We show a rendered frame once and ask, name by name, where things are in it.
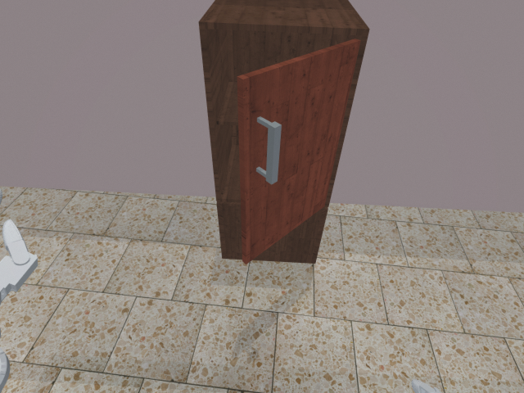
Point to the handle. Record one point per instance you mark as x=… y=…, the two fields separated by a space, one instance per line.
x=273 y=149

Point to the cupboard door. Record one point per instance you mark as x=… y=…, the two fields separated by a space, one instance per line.
x=307 y=95

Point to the robot left hand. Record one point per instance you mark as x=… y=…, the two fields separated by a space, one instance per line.
x=16 y=268

